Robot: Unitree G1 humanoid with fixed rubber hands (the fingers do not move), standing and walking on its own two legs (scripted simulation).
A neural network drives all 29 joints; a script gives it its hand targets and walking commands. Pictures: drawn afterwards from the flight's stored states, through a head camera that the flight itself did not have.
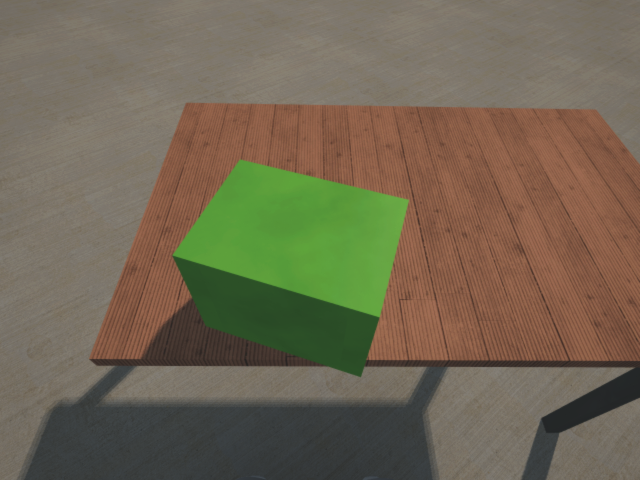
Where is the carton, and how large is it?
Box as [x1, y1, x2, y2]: [172, 160, 408, 376]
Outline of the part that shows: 239,160 172,255 205,324 207,326 360,376 379,317 408,200 248,161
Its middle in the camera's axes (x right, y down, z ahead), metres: -0.03 +0.04 +0.57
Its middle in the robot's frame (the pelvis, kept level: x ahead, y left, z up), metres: +0.42 +0.04 -0.01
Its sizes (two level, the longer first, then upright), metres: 0.257 0.189 0.193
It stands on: a table, 0.64 m high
